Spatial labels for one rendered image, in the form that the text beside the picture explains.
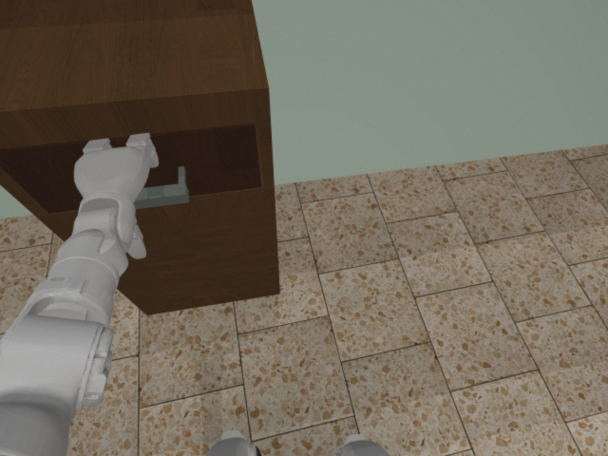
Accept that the robot left forearm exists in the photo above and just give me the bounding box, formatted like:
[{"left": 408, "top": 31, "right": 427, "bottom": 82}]
[{"left": 0, "top": 192, "right": 136, "bottom": 363}]

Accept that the right robot shin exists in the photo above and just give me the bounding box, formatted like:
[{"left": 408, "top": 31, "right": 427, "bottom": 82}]
[{"left": 342, "top": 434, "right": 365, "bottom": 448}]

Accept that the drawer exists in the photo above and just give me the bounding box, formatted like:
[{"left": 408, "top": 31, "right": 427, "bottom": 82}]
[{"left": 0, "top": 123, "right": 261, "bottom": 213}]

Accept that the cabinet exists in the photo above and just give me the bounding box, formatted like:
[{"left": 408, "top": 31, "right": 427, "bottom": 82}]
[{"left": 0, "top": 0, "right": 280, "bottom": 315}]

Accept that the handle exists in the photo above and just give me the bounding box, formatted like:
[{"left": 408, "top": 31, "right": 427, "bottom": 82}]
[{"left": 134, "top": 166, "right": 189, "bottom": 209}]

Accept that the robot left upper arm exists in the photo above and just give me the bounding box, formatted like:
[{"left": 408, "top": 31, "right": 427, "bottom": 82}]
[{"left": 0, "top": 314, "right": 114, "bottom": 456}]

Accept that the left robot thigh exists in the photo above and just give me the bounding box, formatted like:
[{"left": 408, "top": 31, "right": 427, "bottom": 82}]
[{"left": 205, "top": 437, "right": 257, "bottom": 456}]

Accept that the robot left hand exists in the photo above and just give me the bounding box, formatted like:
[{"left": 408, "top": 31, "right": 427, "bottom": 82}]
[{"left": 74, "top": 133, "right": 159, "bottom": 259}]

